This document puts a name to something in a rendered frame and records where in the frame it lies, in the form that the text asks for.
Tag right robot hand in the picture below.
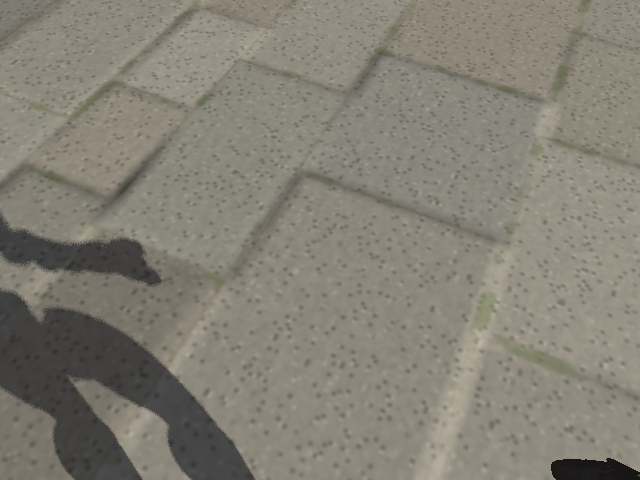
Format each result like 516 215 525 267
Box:
551 458 640 480

